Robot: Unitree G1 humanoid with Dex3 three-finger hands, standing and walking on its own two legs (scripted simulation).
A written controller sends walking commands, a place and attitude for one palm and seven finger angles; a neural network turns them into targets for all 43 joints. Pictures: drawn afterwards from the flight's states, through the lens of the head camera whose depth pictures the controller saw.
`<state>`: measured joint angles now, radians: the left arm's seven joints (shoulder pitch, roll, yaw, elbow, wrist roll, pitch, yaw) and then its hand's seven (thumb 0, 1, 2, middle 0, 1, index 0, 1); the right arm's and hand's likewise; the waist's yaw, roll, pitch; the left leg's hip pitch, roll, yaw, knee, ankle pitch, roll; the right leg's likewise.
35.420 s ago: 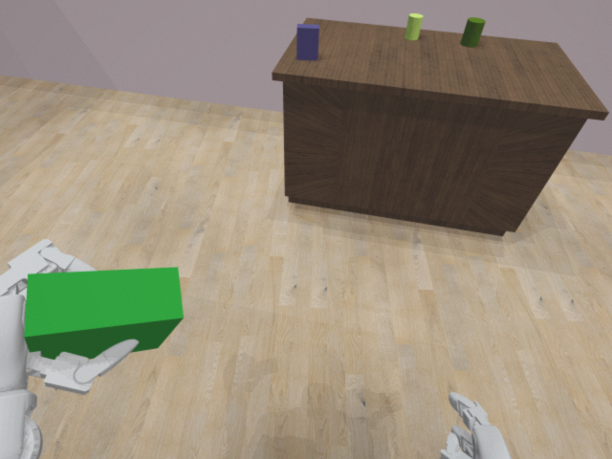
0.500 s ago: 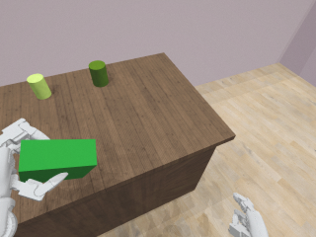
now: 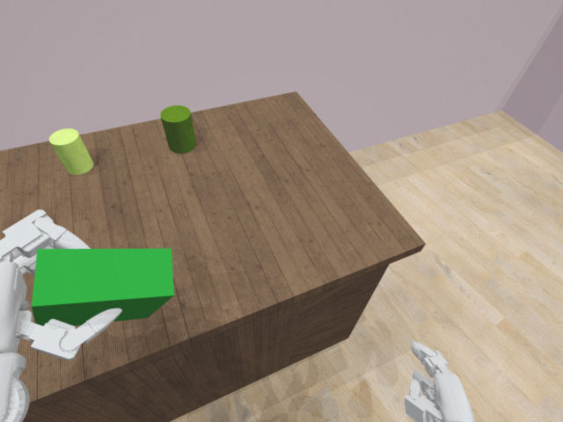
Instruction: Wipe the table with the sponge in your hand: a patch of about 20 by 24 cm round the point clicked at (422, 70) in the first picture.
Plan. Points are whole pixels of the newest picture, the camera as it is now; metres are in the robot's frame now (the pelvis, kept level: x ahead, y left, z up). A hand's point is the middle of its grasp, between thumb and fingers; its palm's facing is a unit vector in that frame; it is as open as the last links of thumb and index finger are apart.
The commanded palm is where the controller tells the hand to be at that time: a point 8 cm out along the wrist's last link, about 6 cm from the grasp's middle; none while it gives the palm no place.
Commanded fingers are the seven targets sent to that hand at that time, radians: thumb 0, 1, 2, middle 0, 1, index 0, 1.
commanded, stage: turn the palm down, sponge in hand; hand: left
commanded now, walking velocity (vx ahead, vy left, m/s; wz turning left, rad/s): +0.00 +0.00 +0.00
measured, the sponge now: (122, 288) +0.23 +0.21 +0.12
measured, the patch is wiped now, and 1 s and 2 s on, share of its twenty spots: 0.00 0.00 0.00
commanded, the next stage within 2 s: none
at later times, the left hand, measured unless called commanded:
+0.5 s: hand (67, 321) +0.18 +0.24 +0.14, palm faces +0.37 -0.69 -0.62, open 9.4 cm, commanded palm +0.15 +0.27 +0.17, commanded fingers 0.00 0.10 1.30 -1.20 -1.60 -1.20 -1.60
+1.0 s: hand (78, 306) +0.21 +0.24 +0.12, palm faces +0.28 -0.42 -0.86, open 9.4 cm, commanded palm +0.17 +0.25 +0.17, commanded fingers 0.00 0.10 1.30 -1.20 -1.60 -1.20 -1.60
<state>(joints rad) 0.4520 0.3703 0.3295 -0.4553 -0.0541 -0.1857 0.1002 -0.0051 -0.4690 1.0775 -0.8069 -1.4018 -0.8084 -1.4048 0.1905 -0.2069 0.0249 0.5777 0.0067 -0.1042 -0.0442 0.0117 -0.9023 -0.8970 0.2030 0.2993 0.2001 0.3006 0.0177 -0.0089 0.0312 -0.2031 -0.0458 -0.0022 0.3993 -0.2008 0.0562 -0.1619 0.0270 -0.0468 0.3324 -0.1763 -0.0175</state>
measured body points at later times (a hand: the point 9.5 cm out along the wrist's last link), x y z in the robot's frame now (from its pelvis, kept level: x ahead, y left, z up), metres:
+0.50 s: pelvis -0.03 -0.03 -0.02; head -0.03 -0.03 +0.43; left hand +0.16 +0.27 +0.17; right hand +0.17 -0.24 -0.09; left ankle +0.01 +0.08 -0.75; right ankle +0.00 -0.11 -0.75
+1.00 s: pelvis -0.01 -0.06 -0.02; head -0.01 -0.10 +0.43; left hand +0.19 +0.26 +0.17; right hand +0.18 -0.30 -0.11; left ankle +0.01 +0.08 -0.75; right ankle +0.00 -0.11 -0.75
